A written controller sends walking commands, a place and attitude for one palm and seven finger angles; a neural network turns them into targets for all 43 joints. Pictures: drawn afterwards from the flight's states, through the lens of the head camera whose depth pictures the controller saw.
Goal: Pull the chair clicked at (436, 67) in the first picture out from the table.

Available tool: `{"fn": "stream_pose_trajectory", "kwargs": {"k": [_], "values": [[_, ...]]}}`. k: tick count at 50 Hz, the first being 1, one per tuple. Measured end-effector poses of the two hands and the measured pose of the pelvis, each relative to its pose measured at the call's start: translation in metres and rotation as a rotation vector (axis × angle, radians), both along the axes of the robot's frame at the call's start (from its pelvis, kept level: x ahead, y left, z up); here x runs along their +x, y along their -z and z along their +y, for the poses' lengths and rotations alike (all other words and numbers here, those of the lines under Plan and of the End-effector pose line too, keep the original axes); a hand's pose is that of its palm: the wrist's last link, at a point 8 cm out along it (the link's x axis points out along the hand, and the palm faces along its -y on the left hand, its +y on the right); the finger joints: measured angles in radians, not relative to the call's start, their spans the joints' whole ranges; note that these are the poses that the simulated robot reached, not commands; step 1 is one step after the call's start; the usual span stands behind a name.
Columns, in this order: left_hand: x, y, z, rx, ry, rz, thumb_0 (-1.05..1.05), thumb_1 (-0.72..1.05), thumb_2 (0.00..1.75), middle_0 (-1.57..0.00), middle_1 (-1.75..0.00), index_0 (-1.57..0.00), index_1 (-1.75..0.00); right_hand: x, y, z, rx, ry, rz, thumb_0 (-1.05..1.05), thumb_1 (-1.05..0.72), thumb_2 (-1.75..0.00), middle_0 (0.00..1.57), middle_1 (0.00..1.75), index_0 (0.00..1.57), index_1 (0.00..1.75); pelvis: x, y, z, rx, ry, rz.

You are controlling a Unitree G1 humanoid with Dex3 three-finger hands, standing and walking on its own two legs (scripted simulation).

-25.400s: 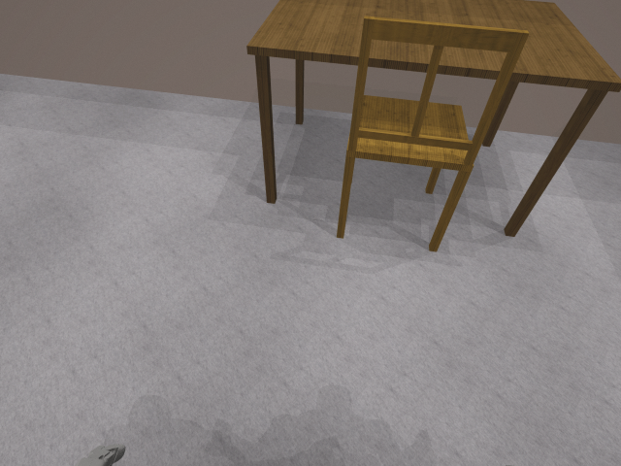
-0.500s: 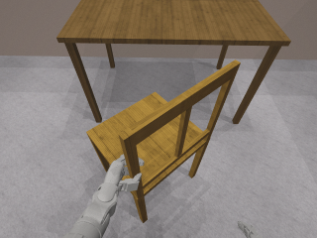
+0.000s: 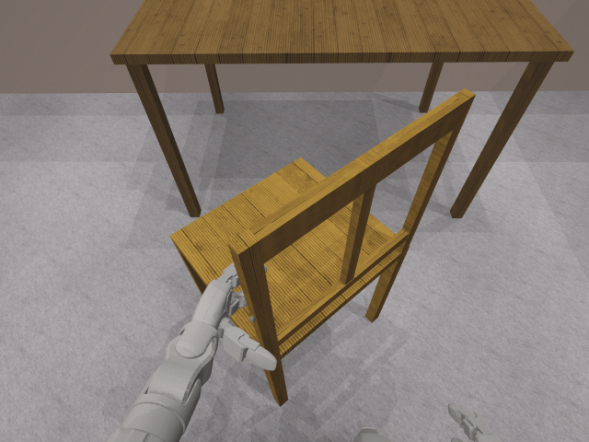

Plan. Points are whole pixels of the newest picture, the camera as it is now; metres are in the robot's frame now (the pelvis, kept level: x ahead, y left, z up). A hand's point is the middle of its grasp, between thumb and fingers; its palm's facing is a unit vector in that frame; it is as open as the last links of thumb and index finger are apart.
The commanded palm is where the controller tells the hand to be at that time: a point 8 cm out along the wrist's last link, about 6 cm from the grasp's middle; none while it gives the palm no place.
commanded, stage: open the thumb and straighten the fingers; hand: left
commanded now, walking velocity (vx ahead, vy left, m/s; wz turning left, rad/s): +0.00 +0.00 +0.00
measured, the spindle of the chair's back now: (354, 240) +0.44 -0.10 -0.05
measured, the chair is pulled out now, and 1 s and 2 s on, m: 0.47 0.47 0.47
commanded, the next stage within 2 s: draw the fingers out of the gap in 0.18 s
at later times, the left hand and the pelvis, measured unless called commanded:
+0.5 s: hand (230, 329) +0.29 +0.10 -0.04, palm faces -0.19 -0.97 -0.16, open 17.5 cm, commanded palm +0.27 +0.14 -0.02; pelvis +0.01 -0.01 -0.01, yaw +1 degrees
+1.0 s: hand (231, 402) +0.19 +0.09 -0.05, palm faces -0.21 -0.97 -0.12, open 17.5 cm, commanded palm +0.18 +0.14 -0.02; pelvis -0.01 -0.01 -0.02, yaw +2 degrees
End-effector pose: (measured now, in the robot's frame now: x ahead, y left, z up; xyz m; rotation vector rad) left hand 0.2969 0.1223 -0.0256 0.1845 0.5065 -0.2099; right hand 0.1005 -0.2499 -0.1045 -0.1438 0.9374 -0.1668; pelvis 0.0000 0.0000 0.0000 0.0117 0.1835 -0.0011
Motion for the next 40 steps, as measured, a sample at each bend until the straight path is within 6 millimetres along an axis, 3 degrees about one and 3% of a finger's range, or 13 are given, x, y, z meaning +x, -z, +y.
{"fn": "stream_pose_trajectory", "kwargs": {"k": [7, 13, 16, 22, 32, 40], "values": [[0.012, 0.000, 0.019, 0.046, -0.046, 0.002, -0.01, -0.53, 0.21, -0.10, -0.29, -0.10, -0.29, 0.015, -0.001, 0.000, -0.003, -0.018, -0.026, 0.01, -0.91, -0.90, 0.20, 0.30, 0.20, 0.30, 0.002, 0.004, -0.005, -0.002, -0.006, 0.013], [0.004, 0.000, 0.012, 0.025, -0.019, 0.026, -0.01, -0.54, 0.21, -0.03, -0.10, -0.03, -0.09, 0.025, 0.000, -0.005, -0.011, -0.034, -0.037, 0.01, -0.91, -0.90, 0.20, 0.30, 0.20, 0.30, 0.006, 0.005, -0.006, -0.008, -0.022, 0.023], [0.002, 0.004, 0.007, 0.016, -0.012, 0.041, -0.01, -0.54, 0.20, -0.02, -0.05, -0.02, -0.05, 0.029, 0.000, -0.008, -0.025, -0.040, -0.041, 0.01, -0.91, -0.90, 0.20, 0.30, 0.20, 0.30, 0.006, 0.006, -0.007, -0.005, -0.023, 0.022], [-0.004, -0.001, 0.026, 0.039, -0.064, 0.005, -0.01, -0.54, 0.20, -0.01, -0.02, -0.01, -0.01, 0.033, -0.005, -0.013, -0.036, -0.034, -0.062, 0.02, -0.91, -0.90, 0.20, 0.30, 0.20, 0.30, 0.006, 0.007, -0.012, -0.003, -0.019, 0.020], [-0.062, 0.007, 0.023, 0.019, -0.032, 0.079, -0.01, -0.54, 0.20, 0.00, 0.00, 0.00, 0.00, 0.049, -0.012, -0.009, -0.039, -0.065, -0.146, 0.02, -0.91, -0.90, 0.20, 0.30, 0.20, 0.30, 0.004, 0.010, -0.011, -0.010, -0.036, 0.002], [-0.077, -0.005, 0.026, 0.033, -0.053, 0.001, -0.01, -0.54, 0.20, 0.00, 0.00, -0.01, 0.00, 0.058, -0.017, 0.001, -0.036, -0.101, -0.219, 0.02, -0.91, -0.90, 0.20, 0.30, 0.20, 0.30, -0.004, 0.013, -0.012, -0.009, -0.044, -0.014]]}}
